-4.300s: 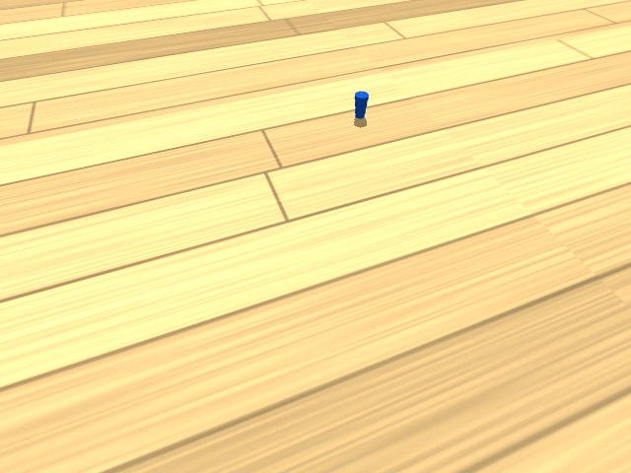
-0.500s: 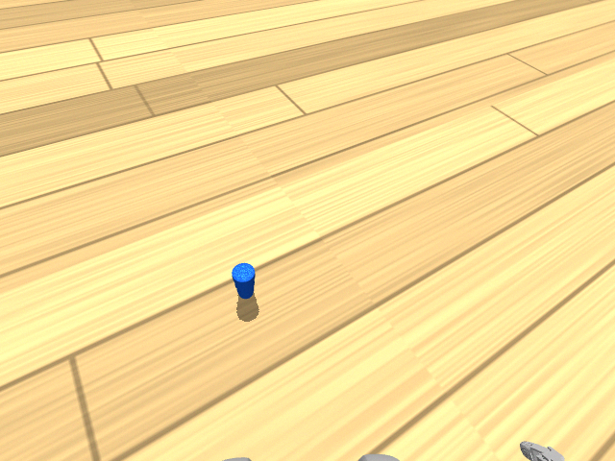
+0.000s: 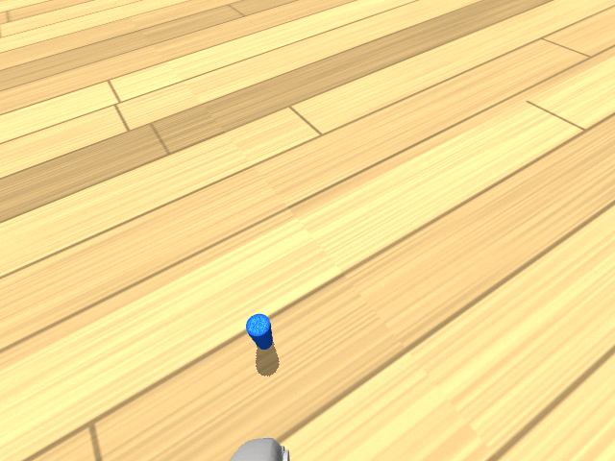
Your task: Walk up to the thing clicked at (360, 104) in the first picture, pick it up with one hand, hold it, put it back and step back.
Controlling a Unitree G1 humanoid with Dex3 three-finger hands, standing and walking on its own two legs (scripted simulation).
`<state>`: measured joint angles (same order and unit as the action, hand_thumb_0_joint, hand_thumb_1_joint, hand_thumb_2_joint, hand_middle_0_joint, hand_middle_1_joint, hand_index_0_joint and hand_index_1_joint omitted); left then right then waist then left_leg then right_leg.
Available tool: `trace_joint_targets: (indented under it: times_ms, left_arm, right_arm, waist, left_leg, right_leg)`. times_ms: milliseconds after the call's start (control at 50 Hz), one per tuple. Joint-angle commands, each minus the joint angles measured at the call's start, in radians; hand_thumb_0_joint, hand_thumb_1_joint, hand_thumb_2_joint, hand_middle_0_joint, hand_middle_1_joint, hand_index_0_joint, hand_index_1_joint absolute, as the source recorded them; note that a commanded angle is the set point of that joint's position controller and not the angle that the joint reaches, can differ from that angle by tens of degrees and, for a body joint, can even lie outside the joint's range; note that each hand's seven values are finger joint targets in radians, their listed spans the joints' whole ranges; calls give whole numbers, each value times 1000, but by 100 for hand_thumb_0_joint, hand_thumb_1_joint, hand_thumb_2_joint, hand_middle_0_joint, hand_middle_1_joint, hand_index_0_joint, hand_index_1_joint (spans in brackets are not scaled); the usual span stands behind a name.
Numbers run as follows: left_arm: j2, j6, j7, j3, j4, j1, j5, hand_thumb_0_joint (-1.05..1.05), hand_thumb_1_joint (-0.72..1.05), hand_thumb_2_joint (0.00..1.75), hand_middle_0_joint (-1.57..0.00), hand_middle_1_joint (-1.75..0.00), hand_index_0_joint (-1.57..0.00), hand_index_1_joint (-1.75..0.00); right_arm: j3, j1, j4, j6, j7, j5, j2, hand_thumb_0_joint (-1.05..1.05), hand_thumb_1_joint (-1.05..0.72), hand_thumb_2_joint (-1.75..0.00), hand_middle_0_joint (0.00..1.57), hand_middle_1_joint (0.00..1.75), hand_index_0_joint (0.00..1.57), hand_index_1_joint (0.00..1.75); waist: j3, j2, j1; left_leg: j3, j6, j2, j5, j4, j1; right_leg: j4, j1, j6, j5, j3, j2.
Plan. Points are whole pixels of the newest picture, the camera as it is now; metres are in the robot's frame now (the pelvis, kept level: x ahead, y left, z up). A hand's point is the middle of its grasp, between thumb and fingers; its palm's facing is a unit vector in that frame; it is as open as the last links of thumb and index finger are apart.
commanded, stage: walk up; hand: left
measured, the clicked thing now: (261, 333) +0.59 +0.24 -0.70
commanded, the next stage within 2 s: none
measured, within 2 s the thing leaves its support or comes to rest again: neither
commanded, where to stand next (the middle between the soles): +0.26 +0.03 m, yaw -1 degrees
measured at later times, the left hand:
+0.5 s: hand (122, 418) +0.21 +0.33 -0.15, palm faces -0.08 -0.93 -0.36, open 7.4 cm
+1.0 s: hand (150, 366) +0.29 +0.31 -0.16, palm faces -0.01 -0.94 -0.35, open 7.4 cm
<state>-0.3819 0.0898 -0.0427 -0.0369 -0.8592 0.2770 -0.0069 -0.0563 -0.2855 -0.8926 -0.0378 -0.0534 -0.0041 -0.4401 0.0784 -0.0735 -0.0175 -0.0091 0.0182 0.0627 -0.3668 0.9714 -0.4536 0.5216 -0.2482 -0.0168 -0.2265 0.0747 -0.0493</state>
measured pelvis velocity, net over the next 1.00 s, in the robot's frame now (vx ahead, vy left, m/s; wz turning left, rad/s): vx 0.21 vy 0.05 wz -0.01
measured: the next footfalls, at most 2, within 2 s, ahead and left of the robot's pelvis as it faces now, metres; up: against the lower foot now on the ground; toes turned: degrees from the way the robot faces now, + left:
left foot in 0.20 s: +0.26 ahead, +0.17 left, +0.00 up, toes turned +2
right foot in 0.60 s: +0.29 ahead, -0.09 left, +0.00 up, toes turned -1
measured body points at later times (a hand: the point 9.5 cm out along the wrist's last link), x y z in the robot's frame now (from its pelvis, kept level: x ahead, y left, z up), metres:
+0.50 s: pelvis +0.15 +0.05 +0.00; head +0.17 +0.07 +0.45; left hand +0.21 +0.38 -0.12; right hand +0.20 -0.27 -0.10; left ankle +0.18 +0.16 -0.74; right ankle +0.24 -0.10 -0.70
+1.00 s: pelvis +0.21 +0.05 -0.01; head +0.22 +0.05 +0.44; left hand +0.29 +0.36 -0.13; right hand +0.27 -0.26 -0.13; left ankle +0.22 +0.17 -0.74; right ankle +0.25 -0.09 -0.74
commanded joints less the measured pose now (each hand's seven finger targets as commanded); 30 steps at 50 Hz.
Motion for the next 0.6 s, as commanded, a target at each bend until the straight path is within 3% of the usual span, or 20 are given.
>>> trace_joint_targets:
  times_ms: [0, 40, 80, 100, 160, 180, 200, 220, 240, 260, 280, 300, 320, 360, 380, 420, 520, 540, 560, 580]
  left_arm:
    - [-306, 20, 21, -90, 62, 46, 1, 0, 90, 90, -20, -30, -20, -30]
    - [-313, 19, 17, -91, 70, 46, 0, 0, 90, 90, -20, -30, -20, -30]
    - [-321, 15, 13, -92, 77, 39, -3, 0, 90, 90, -20, -30, -20, -30]
    - [-327, 14, 13, -91, 84, 17, -3, 0, 90, 90, -20, -30, -20, -30]
    - [-285, 3, 14, -69, 84, 2, -5, 0, 90, 90, -20, -30, -20, -30]
    - [-233, 1, 15, -48, 86, 27, -9, 0, 90, 90, -20, -30, -20, -30]
    - [-148, -3, 10, -27, 97, 72, 11, 0, 90, 90, -20, -30, -20, -30]
    - [-258, -14, 31, -54, 65, 63, 4, 0, 90, 90, -20, -30, -20, -30]
    - [-293, -16, 35, -51, 54, 38, 1, 0, 90, 90, -20, -30, -20, -30]
    - [-280, -16, 31, -55, 32, 69, 9, 0, 90, 90, -20, -30, -20, -30]
    - [-273, -16, 27, -57, 15, 91, 11, 0, 90, 90, -20, -30, -20, -30]
    - [-268, -16, 23, -59, -1, 109, 10, 0, 90, 90, -20, -30, -20, -30]
    - [-257, -20, 17, -60, -12, 130, 8, 0, 90, 90, -20, -30, -20, -30]
    - [-239, -31, 7, -59, -9, 104, 1, 0, 90, 90, -20, -30, -20, -30]
    - [-232, -34, 8, -57, -4, 88, -2, 0, 90, 90, -20, -30, -20, -30]
    - [-208, -41, 13, -53, -6, 64, -6, 0, 90, 90, -20, -30, -20, -30]
    - [-171, -39, 36, -48, -26, 16, 1, 0, 90, 90, -20, -30, -20, -30]
    - [-173, -34, 40, -48, -37, 30, -2, 0, 90, 90, -20, -30, -20, -30]
    - [-195, -25, 48, -52, -45, 42, -5, 0, 90, 90, -20, -30, -20, -30]
    - [-265, -15, 48, -71, -33, 71, -15, 0, 90, 90, -20, -30, -20, -30]
  right_arm:
    - [-55, 1, 74, -14, -12, -16, -157, 0, -90, -90, 20, 30, 20, 30]
    - [-58, 38, 83, -18, -18, -18, -157, 0, -90, -90, 20, 30, 20, 30]
    - [-60, 53, 84, -27, -22, -15, -152, 0, -90, -90, 20, 30, 20, 30]
    - [-63, 39, 79, -30, -22, -15, -155, 0, -90, -90, 20, 30, 20, 30]
    - [-82, -81, 34, -43, -9, -19, -180, 0, -90, -90, 20, 30, 20, 30]
    - [-98, -182, 7, -49, 5, -22, -226, 0, -90, -90, 20, 30, 20, 30]
    - [-119, -198, 33, -57, 14, -31, -325, 0, -90, -90, 20, 30, 20, 30]
    - [-122, -167, 60, -55, 13, -3, -354, 0, -90, -90, 20, 30, 20, 30]
    - [-114, -114, 68, -49, 16, 6, -321, 0, -90, -90, 20, 30, 20, 30]
    - [-96, -70, 83, -51, 20, 5, -281, 0, -90, -90, 20, 30, 20, 30]
    - [-84, -52, 91, -55, 24, 1, -248, 0, -90, -90, 20, 30, 20, 30]
    - [-79, -52, 88, -57, 26, 3, -243, 0, -90, -90, 20, 30, 20, 30]
    - [-75, -41, 87, -59, 27, 3, -237, 0, -90, -90, 20, 30, 20, 30]
    - [-72, -22, 99, -58, 28, -5, -237, 0, -90, -90, 20, 30, 20, 30]
    - [-69, -14, 101, -56, 31, -5, -239, 0, -90, -90, 20, 30, 20, 30]
    - [-61, -1, 102, -51, 36, -5, -230, 0, -90, -90, 20, 30, 20, 30]
    - [-38, 23, 81, -24, 49, 5, -206, 0, -90, -90, 20, 30, 20, 30]
    - [-33, 45, 81, -19, 49, 13, -201, 0, -90, -90, 20, 30, 20, 30]
    - [-16, 50, 78, -13, 51, 16, -161, 0, -90, -90, 20, 30, 20, 30]
    - [-8, 7, 87, -15, 49, 19, -124, 0, -90, -90, 20, 30, 20, 30]
  waist:
    - [-14, 252, -19]
    - [0, 244, -25]
    - [-9, 234, -23]
    - [-20, 228, -7]
    - [-66, 109, 78]
    - [-117, -53, 125]
    - [-103, -306, 113]
    - [-74, -159, 111]
    - [-7, -39, 81]
    - [-1, -7, 54]
    - [-13, -13, 42]
    - [-17, -63, 31]
    - [-23, -78, 20]
    - [-2, -93, 25]
    - [2, -96, 27]
    - [3, -79, 19]
    - [-80, -59, 12]
    - [-102, -45, -9]
    - [-116, 11, -24]
    - [-172, 181, -25]
  left_leg:
    - [-2, -19, 38, 75, -169, -71]
    - [-19, -20, 40, 119, -238, -33]
    - [-37, -19, 23, 141, -312, 22]
    - [-35, -14, 29, 162, -327, 90]
    - [-79, 4, -30, 143, -414, 360]
    - [13, 31, 4, -18, -492, 489]
    - [511, 125, 272, -250, -701, 559]
    - [693, 241, 387, -322, -769, 458]
    - [585, 242, 360, -259, -748, 348]
    - [467, 227, 312, -155, -733, 341]
    - [356, 193, 258, -39, -708, 339]
    - [284, 189, 245, 57, -695, 313]
    - [218, 189, 223, 89, -696, 271]
    - [166, 198, 206, 65, -717, 217]
    - [150, 208, 211, 113, -707, 221]
    - [110, 209, 216, 253, -675, 174]
    - [40, 155, 172, 587, -467, 181]
    - [32, 136, 161, 523, -415, 148]
    - [16, 96, 128, 436, -346, 143]
    - [-24, 67, 60, 196, -207, 77]
  right_leg:
    - [-261, 44, -213, -72, -203, -211]
    - [-273, 3, -206, -168, -191, -207]
    - [-243, -8, -198, -176, -179, -208]
    - [-231, -48, -191, -194, -184, -227]
    - [-17, -172, -135, -132, -104, -167]
    - [252, -242, -104, -62, -51, -110]
    - [548, -481, -27, -254, 21, 54]
    - [635, -482, -39, -331, -96, 34]
    - [666, -467, -39, -270, -155, -11]
    - [649, -439, -38, -214, -166, -23]
    - [597, -410, -34, -163, -170, -47]
    - [550, -370, -26, -152, -144, -63]
    - [514, -323, -13, -127, -123, -63]
    - [431, -281, 8, -106, -93, -60]
    - [382, -280, 14, -100, -82, -61]
    - [308, -214, 12, -59, -61, -56]
    - [139, -55, -2, 29, -9, 21]
    - [58, 28, -17, 96, -11, 24]
    - [-24, 81, -31, 144, -48, 11]
    - [-84, 170, -68, 89, -220, -99]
